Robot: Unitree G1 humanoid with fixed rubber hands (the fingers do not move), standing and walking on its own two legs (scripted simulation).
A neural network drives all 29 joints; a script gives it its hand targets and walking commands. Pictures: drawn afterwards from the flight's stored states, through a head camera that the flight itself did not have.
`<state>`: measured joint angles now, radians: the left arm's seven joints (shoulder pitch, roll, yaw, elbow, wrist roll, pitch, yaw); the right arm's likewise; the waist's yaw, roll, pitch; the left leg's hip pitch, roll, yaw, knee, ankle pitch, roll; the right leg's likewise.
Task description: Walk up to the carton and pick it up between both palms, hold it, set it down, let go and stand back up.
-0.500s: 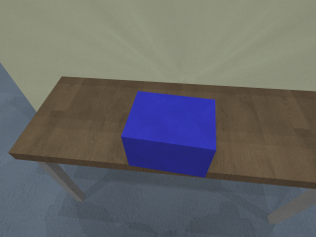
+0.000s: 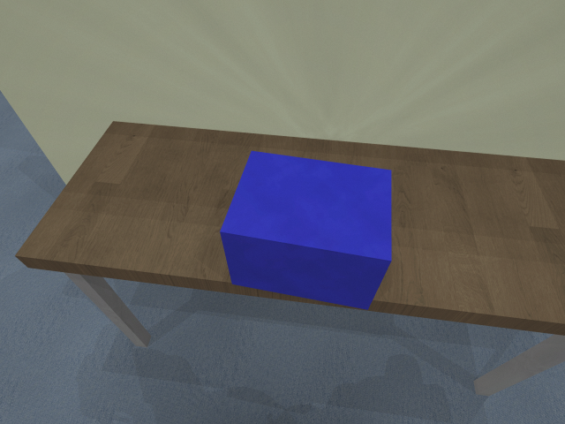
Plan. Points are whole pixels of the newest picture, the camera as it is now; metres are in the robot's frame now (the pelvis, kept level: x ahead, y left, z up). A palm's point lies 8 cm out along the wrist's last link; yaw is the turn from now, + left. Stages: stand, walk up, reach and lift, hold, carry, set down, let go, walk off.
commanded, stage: reach and lift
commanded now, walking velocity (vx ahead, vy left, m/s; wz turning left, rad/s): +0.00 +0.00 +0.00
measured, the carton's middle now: (308, 229) +0.45 -0.03 -0.04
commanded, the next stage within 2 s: none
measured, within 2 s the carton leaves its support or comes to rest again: neither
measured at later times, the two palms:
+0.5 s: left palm out of the picture +0.13 +0.23 -0.11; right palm out of the picture +0.12 -0.25 -0.10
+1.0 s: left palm (121, 422) +0.14 +0.24 -0.08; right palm out of the picture +0.13 -0.23 -0.07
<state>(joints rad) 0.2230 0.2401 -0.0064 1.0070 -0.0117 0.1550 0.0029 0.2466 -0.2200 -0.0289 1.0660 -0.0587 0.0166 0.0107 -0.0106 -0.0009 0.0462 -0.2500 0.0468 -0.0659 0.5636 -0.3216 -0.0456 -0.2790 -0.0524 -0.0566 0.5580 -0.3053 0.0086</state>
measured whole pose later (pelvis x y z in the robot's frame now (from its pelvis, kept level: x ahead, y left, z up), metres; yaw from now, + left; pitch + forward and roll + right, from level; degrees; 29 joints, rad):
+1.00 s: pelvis -0.01 +0.01 +0.01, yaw -3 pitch -5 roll +0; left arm 0.19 0.21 0.05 0.54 -0.02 0.14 0.01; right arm 0.21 -0.20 -0.05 0.67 0.01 -0.18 0.05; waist 0.02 -0.01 0.11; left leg -0.11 0.08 0.03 0.44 -0.25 -0.05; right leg -0.15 -0.04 -0.01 0.42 -0.18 0.04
